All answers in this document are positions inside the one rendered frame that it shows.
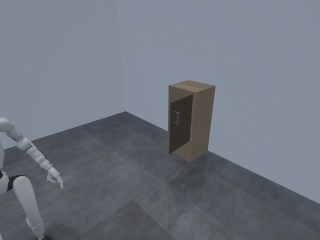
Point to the cupboard door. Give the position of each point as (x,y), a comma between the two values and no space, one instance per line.
(180,134)

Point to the left robot forearm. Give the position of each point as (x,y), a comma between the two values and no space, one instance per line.
(38,157)

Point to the left robot shin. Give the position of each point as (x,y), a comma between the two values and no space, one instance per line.
(39,230)

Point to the left robot thigh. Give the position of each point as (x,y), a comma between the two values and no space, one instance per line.
(25,194)

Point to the left robot upper arm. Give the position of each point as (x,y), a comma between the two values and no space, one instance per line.
(14,133)

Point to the handle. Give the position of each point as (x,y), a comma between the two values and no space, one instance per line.
(177,118)

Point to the left robot hand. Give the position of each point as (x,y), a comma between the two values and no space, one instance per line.
(56,175)

